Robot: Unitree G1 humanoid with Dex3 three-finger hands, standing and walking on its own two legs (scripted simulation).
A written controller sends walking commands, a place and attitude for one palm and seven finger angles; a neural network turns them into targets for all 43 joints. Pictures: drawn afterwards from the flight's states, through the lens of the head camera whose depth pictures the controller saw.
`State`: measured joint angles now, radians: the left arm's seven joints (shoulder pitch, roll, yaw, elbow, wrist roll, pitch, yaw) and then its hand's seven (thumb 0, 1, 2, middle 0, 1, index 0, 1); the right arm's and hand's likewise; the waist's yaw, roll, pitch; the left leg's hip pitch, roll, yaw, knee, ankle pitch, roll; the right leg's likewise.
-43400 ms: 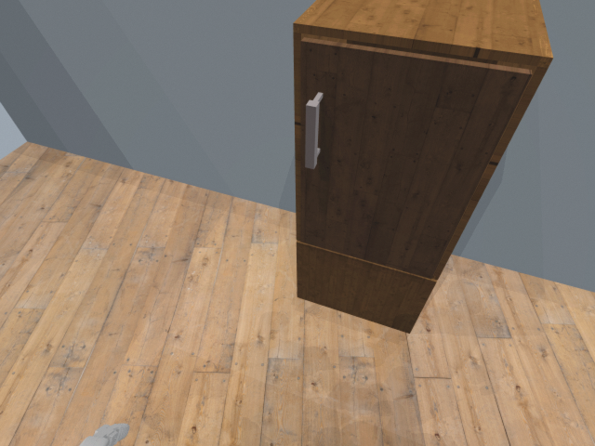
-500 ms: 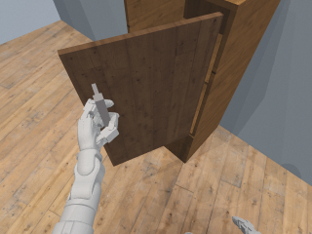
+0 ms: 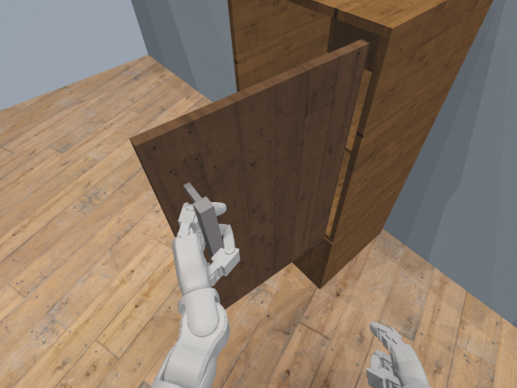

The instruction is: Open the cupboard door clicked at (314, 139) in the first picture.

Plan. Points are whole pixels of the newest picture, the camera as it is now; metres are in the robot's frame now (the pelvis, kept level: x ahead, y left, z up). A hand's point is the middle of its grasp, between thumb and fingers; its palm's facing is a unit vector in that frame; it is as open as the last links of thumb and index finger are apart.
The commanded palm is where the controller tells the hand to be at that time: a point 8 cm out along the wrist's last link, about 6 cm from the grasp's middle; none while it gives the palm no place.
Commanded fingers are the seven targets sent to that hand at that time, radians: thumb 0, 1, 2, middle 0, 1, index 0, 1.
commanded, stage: open thumb and fingers to let go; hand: left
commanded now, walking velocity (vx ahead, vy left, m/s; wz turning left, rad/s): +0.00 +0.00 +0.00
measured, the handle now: (205, 226) +0.34 +0.10 +0.07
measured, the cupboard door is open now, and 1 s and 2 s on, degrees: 86 86 86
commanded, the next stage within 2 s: slide the hand sideways off the handle in 0.72 s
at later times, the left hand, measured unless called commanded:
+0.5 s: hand (224, 251) +0.30 +0.07 +0.07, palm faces +0.31 -0.95 -0.01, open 13.6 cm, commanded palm +0.26 +0.11 +0.07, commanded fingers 0.00 -0.50 0.30 -0.22 -0.75 -0.22 -0.75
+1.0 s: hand (214, 275) +0.27 +0.08 +0.06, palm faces -0.16 -0.98 -0.14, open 16.3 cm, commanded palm +0.25 +0.11 +0.07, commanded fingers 0.00 -0.50 0.30 -0.15 -0.30 -0.15 -0.30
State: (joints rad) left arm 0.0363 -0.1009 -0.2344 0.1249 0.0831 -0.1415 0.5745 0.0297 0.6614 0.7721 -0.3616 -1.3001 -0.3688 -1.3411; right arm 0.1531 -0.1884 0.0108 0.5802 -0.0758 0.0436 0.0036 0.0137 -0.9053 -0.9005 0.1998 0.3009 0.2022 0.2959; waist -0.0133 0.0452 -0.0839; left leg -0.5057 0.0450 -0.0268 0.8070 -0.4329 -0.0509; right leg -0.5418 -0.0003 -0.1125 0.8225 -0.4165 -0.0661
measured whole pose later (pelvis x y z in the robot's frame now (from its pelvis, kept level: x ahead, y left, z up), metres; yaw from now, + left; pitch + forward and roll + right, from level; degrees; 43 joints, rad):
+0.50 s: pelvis -0.02 +0.01 +0.00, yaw -1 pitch +7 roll +1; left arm -0.05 -0.12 -0.16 0.25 0.06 -0.22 0.54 0.00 -0.39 0.34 -0.30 -1.12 -0.29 -1.12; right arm 0.20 -0.20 -0.01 0.61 -0.07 0.00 -0.02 0.02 -0.91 -0.90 0.20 0.30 0.20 0.30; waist -0.01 0.04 -0.09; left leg -0.53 0.03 -0.01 0.80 -0.40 -0.04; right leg -0.58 -0.01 -0.09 0.83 -0.38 -0.06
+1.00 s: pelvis -0.04 +0.04 -0.01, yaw -1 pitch +6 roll +0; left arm -0.10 0.06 -0.26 0.26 0.03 -0.27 0.13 -0.01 -0.50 0.30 -0.22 -0.39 -0.12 -0.41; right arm 0.22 -0.20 0.03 0.57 -0.03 -0.02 -0.02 0.02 -0.90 -0.90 0.20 0.30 0.20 0.30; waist 0.01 0.04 -0.06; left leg -0.57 0.00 0.00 0.88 -0.41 0.00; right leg -0.59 -0.04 -0.08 0.86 -0.37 -0.02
